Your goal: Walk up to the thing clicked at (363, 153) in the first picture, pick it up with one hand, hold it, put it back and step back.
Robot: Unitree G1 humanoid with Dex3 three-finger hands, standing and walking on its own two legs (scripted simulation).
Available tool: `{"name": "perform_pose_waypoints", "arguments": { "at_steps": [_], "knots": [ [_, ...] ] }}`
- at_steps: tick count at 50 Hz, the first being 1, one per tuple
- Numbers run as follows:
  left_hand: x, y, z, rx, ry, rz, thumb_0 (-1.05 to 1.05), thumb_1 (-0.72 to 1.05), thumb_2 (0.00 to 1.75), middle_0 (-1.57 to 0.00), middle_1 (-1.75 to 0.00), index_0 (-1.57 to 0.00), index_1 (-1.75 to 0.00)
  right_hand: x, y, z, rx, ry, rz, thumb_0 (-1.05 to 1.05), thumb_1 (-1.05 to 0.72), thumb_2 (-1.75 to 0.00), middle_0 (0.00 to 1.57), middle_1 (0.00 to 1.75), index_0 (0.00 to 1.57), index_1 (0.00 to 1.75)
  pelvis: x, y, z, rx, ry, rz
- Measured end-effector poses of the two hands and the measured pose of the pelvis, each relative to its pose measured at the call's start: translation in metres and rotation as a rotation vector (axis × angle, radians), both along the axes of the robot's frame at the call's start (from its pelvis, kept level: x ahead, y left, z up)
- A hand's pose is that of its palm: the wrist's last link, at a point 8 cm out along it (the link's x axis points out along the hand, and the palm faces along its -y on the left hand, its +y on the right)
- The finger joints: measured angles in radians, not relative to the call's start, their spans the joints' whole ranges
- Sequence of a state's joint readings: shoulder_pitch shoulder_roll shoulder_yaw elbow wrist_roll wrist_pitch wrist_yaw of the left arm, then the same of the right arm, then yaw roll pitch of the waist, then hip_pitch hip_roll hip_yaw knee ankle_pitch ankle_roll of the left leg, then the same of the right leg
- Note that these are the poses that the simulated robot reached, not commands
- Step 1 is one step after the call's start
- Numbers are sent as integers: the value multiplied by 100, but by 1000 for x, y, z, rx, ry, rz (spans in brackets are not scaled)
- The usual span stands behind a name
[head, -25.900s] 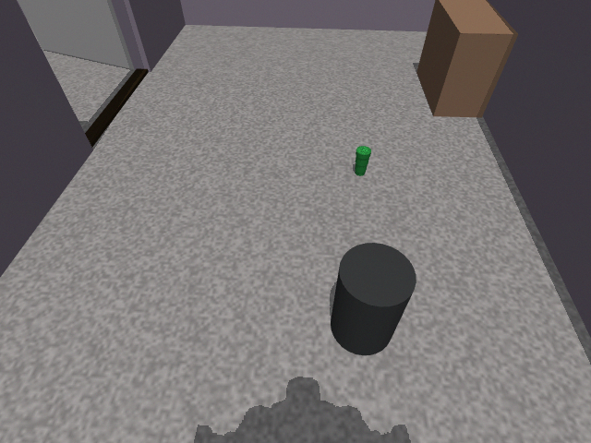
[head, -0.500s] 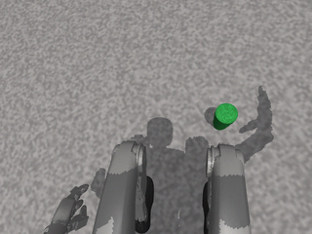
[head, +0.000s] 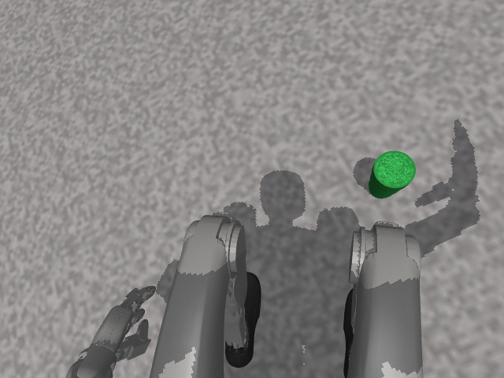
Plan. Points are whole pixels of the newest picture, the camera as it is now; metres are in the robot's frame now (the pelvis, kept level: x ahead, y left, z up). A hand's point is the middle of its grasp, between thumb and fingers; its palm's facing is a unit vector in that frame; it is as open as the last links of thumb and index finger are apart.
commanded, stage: approach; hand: right
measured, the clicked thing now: (386, 179) +0.45 -0.20 -0.28
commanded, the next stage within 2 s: close in in 0.26 s
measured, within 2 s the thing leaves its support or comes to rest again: neither
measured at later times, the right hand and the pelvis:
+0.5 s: hand (445, 186) +0.41 -0.29 -0.21, palm faces +0.03 +1.00 +0.04, open 17.4 cm; pelvis -0.01 -0.01 -0.07, yaw +6 degrees
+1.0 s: hand (405, 184) +0.43 -0.23 -0.24, palm faces +0.04 +1.00 +0.00, open 16.7 cm; pelvis -0.02 -0.02 -0.07, yaw +9 degrees
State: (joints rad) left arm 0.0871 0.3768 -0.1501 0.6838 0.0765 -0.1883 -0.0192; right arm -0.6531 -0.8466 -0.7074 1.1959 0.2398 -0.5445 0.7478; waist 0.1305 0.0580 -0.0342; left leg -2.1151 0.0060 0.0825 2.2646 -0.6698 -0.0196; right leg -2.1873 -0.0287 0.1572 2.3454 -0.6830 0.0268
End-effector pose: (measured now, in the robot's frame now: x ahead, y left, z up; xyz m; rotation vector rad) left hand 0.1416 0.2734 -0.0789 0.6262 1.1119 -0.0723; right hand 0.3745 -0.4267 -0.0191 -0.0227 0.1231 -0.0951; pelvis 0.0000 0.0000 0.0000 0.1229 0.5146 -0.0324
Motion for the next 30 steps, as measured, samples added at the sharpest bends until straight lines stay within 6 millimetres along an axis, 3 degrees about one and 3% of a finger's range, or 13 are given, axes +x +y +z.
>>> {"name": "perform_pose_waypoints", "arguments": {
  "at_steps": [8,11,21,30],
  "knots": [
    [11,-7,-16,50,14,-89,1,90,89,-20,-30,-21,-30,5,41,-98,68,27,42,-2,61,-4,5,12,6,10,-1,-3,-32,30,-68,24],
    [12,-11,-22,75,40,-124,1,90,89,-20,-30,-21,-30,4,51,-126,64,34,57,-2,60,-5,5,12,5,11,-2,-4,-41,43,-97,31],
    [16,-22,-30,145,103,-241,1,90,89,-20,-30,-21,-30,9,72,-175,49,25,71,-2,53,-7,5,12,5,11,-4,-9,-60,86,-177,52],
    [12,-32,-19,212,122,-324,0,90,89,-20,-30,-21,-30,21,108,-209,92,-2,32,-2,54,-6,4,12,6,9,-9,-15,-71,133,-251,75]
  ]
}}
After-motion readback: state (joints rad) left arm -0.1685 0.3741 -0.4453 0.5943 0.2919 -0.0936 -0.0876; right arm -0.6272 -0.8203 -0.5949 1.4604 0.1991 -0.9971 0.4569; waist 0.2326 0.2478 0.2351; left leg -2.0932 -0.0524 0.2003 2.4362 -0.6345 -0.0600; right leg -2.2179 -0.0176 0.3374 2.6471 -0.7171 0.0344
